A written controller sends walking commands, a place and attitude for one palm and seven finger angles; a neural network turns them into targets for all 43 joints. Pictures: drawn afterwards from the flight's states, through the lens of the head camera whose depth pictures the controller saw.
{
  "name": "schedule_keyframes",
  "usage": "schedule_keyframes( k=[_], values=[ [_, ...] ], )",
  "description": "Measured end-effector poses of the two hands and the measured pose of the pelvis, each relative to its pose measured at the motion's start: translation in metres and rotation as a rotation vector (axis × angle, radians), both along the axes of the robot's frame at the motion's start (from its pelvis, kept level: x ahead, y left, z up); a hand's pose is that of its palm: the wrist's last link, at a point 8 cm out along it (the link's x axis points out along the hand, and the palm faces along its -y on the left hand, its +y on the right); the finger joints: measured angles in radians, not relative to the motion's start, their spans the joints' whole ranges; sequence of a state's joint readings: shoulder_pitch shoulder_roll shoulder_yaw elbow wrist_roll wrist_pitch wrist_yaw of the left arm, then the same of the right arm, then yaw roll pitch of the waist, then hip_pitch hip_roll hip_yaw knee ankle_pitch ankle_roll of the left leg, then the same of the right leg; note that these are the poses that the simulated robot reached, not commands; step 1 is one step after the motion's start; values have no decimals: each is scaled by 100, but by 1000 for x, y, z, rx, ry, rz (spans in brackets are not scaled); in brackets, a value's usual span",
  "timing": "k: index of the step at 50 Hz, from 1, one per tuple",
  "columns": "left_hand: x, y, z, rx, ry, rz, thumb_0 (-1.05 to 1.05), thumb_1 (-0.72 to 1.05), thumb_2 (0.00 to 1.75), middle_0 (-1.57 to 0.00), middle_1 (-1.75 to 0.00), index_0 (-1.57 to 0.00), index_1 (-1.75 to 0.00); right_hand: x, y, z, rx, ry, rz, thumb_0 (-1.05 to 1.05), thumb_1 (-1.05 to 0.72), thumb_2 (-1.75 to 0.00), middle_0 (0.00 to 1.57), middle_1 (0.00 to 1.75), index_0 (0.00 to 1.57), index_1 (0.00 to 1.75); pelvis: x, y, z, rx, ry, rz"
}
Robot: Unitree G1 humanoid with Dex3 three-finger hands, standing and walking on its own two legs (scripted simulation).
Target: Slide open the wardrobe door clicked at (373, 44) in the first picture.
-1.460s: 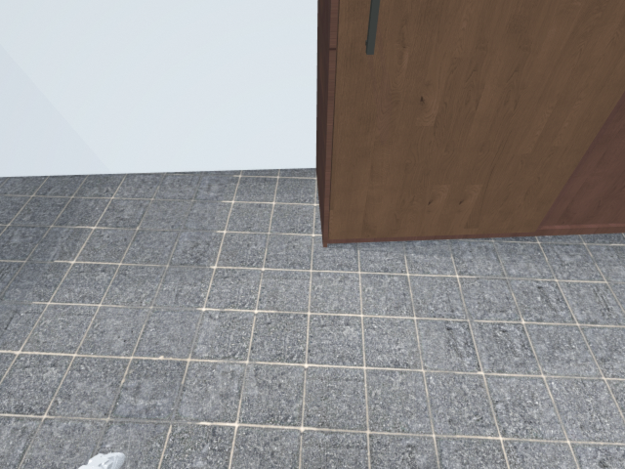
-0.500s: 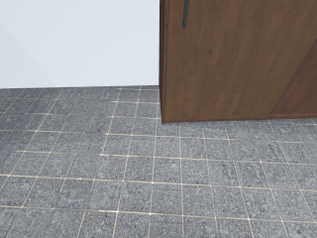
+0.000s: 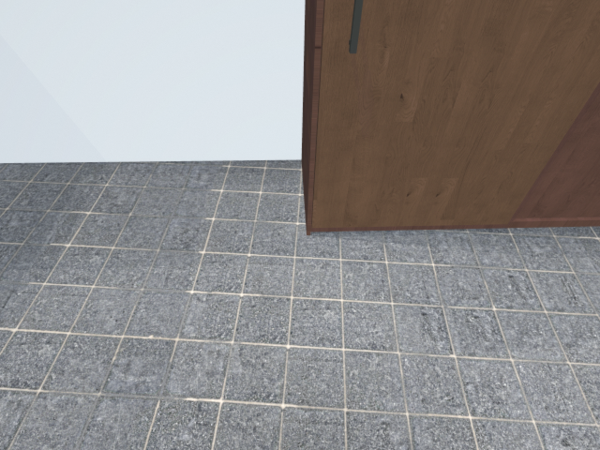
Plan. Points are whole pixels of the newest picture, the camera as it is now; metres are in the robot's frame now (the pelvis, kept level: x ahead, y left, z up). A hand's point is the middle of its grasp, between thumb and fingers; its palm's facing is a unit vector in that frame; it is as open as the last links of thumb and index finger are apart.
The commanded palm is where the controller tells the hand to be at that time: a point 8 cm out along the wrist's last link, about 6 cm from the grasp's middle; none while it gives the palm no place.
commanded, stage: look at it before walking up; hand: left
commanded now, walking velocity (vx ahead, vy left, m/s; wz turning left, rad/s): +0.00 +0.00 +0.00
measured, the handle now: (354, 22) +1.11 -0.08 +0.13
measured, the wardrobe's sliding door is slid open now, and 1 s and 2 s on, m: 0.00 0.00 0.00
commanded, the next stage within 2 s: walk to a spot facing it in 0.08 s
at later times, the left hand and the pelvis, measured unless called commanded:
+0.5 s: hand out of the picture +0.06 +0.21 -0.18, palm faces -0.11 -0.95 -0.29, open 7.4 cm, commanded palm none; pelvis -0.01 -0.01 -0.02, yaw -8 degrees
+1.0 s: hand out of the picture +0.08 +0.18 -0.17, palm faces -0.24 -0.95 -0.20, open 7.4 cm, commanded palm none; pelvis +0.05 -0.01 +0.00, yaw -21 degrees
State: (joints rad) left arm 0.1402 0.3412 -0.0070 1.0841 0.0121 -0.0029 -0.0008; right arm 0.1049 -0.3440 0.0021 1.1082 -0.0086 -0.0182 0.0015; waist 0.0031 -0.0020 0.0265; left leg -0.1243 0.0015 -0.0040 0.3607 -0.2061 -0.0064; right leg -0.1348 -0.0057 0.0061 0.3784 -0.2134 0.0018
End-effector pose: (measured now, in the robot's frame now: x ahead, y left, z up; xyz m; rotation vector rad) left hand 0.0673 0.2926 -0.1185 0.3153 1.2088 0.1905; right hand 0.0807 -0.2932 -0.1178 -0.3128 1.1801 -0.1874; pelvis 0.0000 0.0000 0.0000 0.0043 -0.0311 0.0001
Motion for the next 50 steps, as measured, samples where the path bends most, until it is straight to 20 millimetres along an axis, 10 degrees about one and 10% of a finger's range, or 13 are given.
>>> schedule_keyframes(
  k=[17, 29, 35, 43, 50],
  values=[
    [1, -2, -3, 6, 23, -4, 1, 90, 90, -20, -30, -21, -30, -1, 5, -4, 5, -20, -34, 1, -90, -90, 20, 30, 20, 30, 0, 0, -3, 3, 4, -43],
    [-11, -64, -29, -56, 69, -89, 1, 90, 90, -20, -30, -21, -30, -65, 12, -53, 129, 13, -189, 1, -90, -90, 20, 30, 20, 30, -17, -23, -29, 25, -1, -172],
    [-31, -90, -17, -94, 111, -83, 1, 90, 90, -20, -30, -21, -30, -81, 5, -39, 150, 47, -235, 1, -90, -90, 20, 30, 20, 30, -12, -31, -12, 20, 22, -211],
    [-24, -90, -9, -114, 183, -133, 1, 90, 90, -21, -30, -21, -30, -65, -3, -16, 113, -26, -316, 1, -90, -90, 20, 30, 20, 30, 13, -28, 1, 27, 55, -300],
    [21, -65, -18, -112, 202, -170, 1, 90, 90, -20, -30, -21, -30, -15, 9, -3, 76, -108, -343, 1, -90, -90, 20, 30, 19, 30, 53, -9, -2, 11, 65, -372]
  ],
)
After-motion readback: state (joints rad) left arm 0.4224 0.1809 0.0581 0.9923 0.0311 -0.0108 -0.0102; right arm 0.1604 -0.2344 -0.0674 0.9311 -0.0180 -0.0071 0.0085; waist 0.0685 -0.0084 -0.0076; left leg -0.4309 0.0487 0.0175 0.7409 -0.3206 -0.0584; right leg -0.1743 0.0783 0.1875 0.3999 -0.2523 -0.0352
